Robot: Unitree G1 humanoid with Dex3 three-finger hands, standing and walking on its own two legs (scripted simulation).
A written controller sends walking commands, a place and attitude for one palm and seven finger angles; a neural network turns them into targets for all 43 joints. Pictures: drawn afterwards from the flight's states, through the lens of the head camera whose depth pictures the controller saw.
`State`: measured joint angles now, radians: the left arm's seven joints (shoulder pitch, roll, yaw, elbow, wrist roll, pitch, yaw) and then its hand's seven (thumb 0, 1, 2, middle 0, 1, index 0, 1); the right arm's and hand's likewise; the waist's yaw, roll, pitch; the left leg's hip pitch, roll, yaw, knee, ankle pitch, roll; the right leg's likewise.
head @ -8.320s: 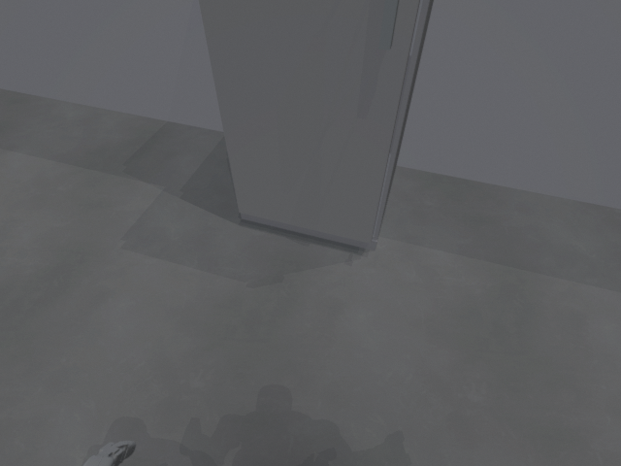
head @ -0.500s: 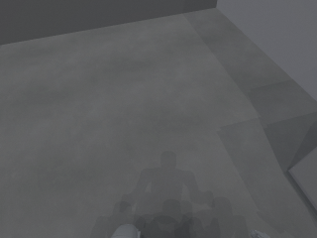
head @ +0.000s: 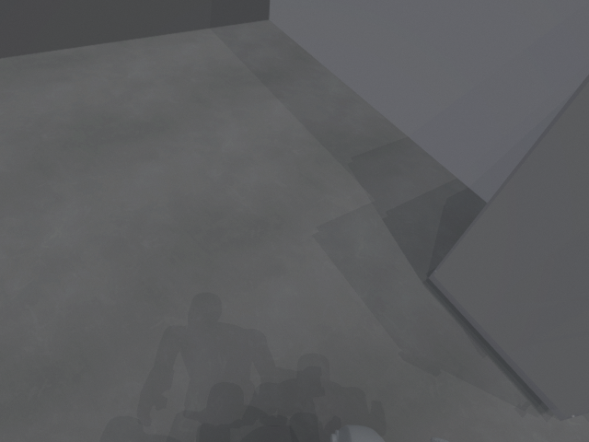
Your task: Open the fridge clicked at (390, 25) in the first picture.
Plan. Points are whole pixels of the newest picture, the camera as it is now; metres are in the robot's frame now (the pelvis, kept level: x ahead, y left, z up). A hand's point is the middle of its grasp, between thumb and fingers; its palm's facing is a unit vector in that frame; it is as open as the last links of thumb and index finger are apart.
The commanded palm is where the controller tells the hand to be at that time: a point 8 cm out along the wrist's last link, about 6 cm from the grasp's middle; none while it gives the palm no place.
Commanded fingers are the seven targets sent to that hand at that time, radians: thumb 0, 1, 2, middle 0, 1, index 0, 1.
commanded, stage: turn to face it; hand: right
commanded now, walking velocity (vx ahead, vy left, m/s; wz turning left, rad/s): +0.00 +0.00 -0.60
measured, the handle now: out of the picture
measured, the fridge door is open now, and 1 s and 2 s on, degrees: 0 0 0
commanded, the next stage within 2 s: take the last steps up to it in 1.38 s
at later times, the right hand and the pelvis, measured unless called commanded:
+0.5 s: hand out of the picture +0.00 -0.31 -0.17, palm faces +0.35 +0.91 -0.24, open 7.4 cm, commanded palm none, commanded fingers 0.00 -0.90 -0.90 0.20 0.30 0.20 0.30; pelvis -0.01 -0.08 +0.00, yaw -18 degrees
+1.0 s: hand out of the picture +0.02 -0.25 -0.13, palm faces +0.52 +0.80 -0.31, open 7.4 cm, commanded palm none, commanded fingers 0.00 -0.90 -0.90 0.20 0.30 0.20 0.30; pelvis +0.01 +0.00 +0.00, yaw -35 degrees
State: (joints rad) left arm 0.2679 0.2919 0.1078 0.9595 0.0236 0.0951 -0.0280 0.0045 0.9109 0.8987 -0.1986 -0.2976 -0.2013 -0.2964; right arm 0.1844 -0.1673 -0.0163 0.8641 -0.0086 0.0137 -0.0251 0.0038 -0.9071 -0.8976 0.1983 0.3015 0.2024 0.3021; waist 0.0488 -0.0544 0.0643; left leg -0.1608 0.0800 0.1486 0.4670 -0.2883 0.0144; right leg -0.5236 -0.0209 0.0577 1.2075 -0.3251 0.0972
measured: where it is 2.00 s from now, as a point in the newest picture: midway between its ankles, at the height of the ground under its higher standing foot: outside the picture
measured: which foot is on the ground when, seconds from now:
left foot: down 0.00-0.24, up 0.26-0.88, down 0.90-1.00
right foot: up 0.00-0.22, down 0.24-0.90, up 0.92-1.00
